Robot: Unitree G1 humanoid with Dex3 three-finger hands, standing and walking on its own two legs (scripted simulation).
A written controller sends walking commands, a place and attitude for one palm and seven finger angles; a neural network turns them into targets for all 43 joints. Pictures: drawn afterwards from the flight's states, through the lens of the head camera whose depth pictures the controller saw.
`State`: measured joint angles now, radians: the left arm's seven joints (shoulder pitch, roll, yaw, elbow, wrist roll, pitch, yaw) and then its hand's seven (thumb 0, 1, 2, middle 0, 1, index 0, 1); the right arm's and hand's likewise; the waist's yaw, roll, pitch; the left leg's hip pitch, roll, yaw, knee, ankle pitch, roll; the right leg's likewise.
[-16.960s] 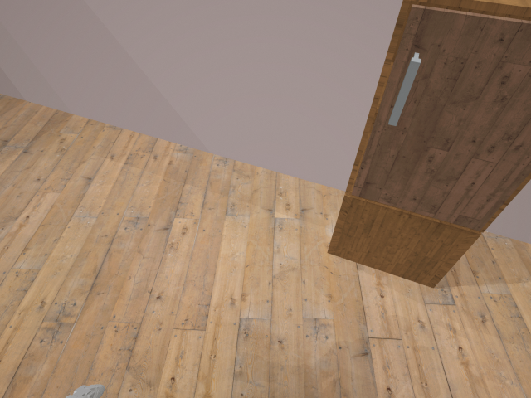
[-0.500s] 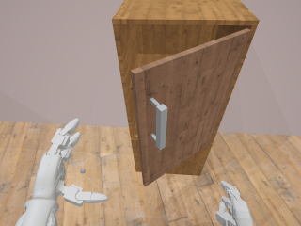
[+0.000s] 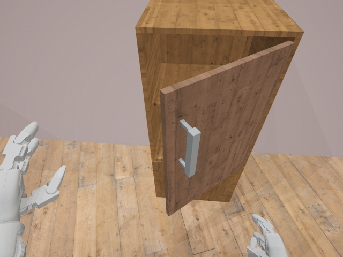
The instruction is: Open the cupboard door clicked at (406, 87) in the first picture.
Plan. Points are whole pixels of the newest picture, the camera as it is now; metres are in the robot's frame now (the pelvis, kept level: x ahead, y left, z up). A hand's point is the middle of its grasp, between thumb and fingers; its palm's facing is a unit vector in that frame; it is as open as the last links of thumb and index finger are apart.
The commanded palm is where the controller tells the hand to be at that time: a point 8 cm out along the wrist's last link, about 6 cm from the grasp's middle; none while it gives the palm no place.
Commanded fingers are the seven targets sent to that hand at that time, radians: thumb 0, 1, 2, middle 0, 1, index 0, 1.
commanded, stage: draw the hand back to the body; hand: left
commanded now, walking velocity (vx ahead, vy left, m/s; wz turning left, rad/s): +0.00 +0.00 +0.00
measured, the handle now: (187, 149) +0.36 +0.02 +0.07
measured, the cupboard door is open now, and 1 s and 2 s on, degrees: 38 38 38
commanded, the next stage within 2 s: step back with the hand held close in 0.44 s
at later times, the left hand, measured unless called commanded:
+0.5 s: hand (43, 183) +0.18 +0.26 +0.15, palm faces +0.46 -0.79 -0.40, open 7.5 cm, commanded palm +0.13 +0.29 +0.17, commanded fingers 0.00 0.90 0.90 -0.20 -0.30 -0.20 -0.30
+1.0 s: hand (27, 207) +0.14 +0.26 +0.14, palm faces +0.36 -0.77 -0.52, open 7.4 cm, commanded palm +0.09 +0.30 +0.17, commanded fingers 0.00 0.90 0.90 -0.20 -0.30 -0.20 -0.30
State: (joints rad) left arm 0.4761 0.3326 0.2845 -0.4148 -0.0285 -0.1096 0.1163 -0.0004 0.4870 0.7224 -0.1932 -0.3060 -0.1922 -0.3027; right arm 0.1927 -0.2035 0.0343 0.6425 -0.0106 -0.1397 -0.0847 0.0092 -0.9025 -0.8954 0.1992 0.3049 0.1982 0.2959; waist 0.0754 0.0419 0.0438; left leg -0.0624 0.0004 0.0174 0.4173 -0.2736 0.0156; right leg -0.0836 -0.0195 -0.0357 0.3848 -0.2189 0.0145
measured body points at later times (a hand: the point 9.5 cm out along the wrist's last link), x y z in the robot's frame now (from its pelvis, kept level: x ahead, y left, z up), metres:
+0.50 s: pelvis +0.00 -0.01 +0.00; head -0.02 -0.02 +0.45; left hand +0.15 +0.29 +0.18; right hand +0.19 -0.22 -0.08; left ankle -0.02 +0.11 -0.74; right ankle +0.00 -0.13 -0.74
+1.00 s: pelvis -0.06 +0.00 -0.01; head -0.03 +0.01 +0.44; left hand +0.12 +0.30 +0.17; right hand +0.12 -0.25 -0.08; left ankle -0.02 +0.11 -0.74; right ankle +0.00 -0.13 -0.74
